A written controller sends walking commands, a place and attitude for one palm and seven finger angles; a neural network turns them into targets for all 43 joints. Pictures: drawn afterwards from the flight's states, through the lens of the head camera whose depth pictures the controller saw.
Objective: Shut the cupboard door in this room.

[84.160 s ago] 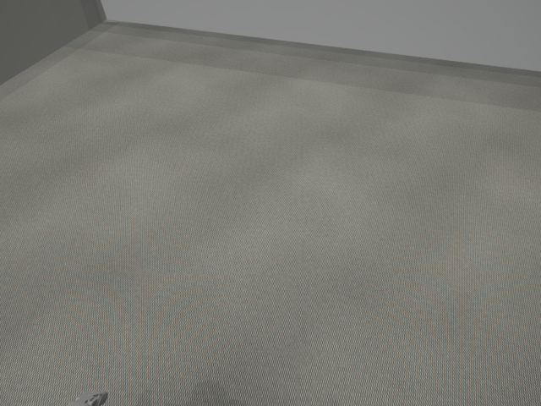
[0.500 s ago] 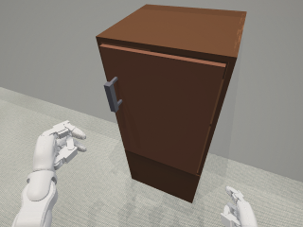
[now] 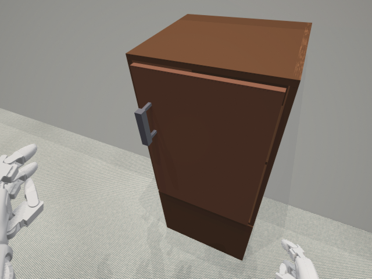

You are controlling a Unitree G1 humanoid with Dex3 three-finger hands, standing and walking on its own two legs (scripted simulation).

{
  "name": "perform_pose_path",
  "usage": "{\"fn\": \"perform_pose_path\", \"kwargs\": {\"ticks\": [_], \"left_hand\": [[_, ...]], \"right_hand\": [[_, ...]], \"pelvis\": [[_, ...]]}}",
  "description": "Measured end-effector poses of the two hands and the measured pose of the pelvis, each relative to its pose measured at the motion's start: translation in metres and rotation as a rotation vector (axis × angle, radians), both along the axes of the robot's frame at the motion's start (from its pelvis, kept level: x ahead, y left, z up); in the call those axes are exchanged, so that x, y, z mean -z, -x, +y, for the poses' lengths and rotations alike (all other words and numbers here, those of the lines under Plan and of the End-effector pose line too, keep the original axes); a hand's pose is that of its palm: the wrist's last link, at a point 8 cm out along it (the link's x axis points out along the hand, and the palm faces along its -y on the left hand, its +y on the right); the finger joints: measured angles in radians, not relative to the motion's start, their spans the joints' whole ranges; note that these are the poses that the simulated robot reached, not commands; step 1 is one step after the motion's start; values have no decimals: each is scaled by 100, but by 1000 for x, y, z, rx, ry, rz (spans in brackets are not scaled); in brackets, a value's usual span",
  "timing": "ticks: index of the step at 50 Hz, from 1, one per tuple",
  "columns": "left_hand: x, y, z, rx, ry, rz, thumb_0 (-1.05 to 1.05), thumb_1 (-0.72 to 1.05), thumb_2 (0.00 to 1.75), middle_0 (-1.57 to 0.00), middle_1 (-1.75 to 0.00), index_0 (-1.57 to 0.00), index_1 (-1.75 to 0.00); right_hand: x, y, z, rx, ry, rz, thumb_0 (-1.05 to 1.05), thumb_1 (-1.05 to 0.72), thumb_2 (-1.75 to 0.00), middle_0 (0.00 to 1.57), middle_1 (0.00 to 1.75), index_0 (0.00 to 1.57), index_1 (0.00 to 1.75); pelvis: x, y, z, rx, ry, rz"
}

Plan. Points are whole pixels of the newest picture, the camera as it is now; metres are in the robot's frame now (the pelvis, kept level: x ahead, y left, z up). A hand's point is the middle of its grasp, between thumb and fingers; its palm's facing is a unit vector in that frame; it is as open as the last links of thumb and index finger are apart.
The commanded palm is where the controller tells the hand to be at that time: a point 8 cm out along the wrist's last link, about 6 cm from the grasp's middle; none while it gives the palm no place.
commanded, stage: draw the hand back to the body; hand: left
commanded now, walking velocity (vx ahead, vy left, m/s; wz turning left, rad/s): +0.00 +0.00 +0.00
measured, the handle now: (147, 123) +0.52 +0.19 +0.05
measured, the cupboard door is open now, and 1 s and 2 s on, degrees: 0 0 0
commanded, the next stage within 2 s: step back with the hand held close in 0.30 s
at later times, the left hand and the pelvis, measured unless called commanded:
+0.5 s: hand (43, 204) +0.18 +0.26 +0.16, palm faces +0.47 -0.78 -0.41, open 7.5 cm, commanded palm +0.13 +0.30 +0.17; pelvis -0.01 +0.00 +0.00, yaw +0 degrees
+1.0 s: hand (9, 232) +0.13 +0.29 +0.15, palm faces +0.41 -0.78 -0.47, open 7.5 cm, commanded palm +0.08 +0.33 +0.17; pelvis -0.07 +0.03 -0.01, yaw +0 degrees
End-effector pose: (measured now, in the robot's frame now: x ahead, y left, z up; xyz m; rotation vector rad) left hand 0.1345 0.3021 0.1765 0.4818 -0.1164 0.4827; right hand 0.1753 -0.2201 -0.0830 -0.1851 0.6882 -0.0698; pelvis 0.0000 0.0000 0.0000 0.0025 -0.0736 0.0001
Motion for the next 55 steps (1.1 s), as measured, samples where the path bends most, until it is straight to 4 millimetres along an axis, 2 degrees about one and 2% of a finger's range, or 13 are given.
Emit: {"fn": "perform_pose_path", "kwargs": {"ticks": [8, 14, 24, 36, 43, 49, 55], "left_hand": [[9, 0, -4, -12, 45, -1, 2, 89, 90, -24, -34, -23, -33], [5, -1, -9, 21, 34, -14, 2, 89, 90, -22, -31, -21, -31], [3, -1, -5, 15, 13, -14, 2, 89, 90, -21, -31, -21, -30], [4, -2, 4, 100, -64, 50, 2, 88, 90, -21, -31, -21, -30], [0, 15, 15, 118, -87, 10, 2, 88, 90, -21, -31, -21, -30], [3, 40, 23, 110, -85, -35, 2, 88, 90, -21, -31, -21, -30], [7, 67, 32, 73, -90, -75, 2, 88, 90, -21, -31, -21, -30]], "right_hand": [[-2, -1, -1, -11, 11, -10, 1, -90, -90, 20, 30, 20, 30], [-4, 1, 1, -5, 2, -24, 1, -90, -90, 20, 30, 20, 30], [-1, 10, -2, 4, 1, 3, 1, -90, -90, 20, 30, 20, 30], [2, 32, -14, 110, 56, 76, 1, -90, -90, 20, 30, 20, 30], [-6, 54, -6, 127, 71, 60, 1, -90, -90, 20, 30, 20, 30], [-7, 78, 4, 112, 83, 48, 1, -90, -90, 20, 30, 20, 30], [-1, 103, 11, 81, 99, 68, 1, -90, -90, 20, 30, 20, 30]], "pelvis": [[0, 4, -1, -7, -1, -3], [0, 5, -4, -3, 0, -8], [0, 9, -5, -5, 9, 4], [4, 22, 12, 11, 13, 76], [7, 42, 21, 18, 17, 76], [9, 63, 26, 9, 29, 76], [13, 80, 28, -23, 44, 72]]}}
